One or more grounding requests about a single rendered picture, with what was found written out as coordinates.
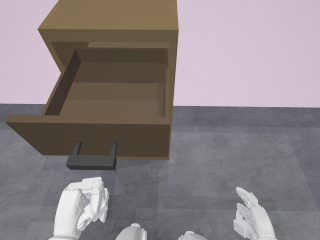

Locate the drawer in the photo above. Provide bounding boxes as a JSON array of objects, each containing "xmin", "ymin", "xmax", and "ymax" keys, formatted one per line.
[{"xmin": 5, "ymin": 47, "xmax": 171, "ymax": 158}]

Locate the handle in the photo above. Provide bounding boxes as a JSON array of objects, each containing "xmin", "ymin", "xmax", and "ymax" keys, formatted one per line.
[{"xmin": 66, "ymin": 141, "xmax": 118, "ymax": 171}]

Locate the robot left hand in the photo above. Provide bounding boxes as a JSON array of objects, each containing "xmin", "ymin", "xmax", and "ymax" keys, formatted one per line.
[{"xmin": 53, "ymin": 177, "xmax": 109, "ymax": 239}]

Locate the left robot thigh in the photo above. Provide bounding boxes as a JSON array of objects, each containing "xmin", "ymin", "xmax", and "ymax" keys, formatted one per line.
[{"xmin": 115, "ymin": 226, "xmax": 147, "ymax": 240}]

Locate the robot right hand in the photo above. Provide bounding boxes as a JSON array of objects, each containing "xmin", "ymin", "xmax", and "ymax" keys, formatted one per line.
[{"xmin": 233, "ymin": 187, "xmax": 276, "ymax": 240}]

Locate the cabinet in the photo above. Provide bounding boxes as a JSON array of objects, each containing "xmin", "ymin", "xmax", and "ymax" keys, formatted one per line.
[{"xmin": 37, "ymin": 0, "xmax": 179, "ymax": 160}]

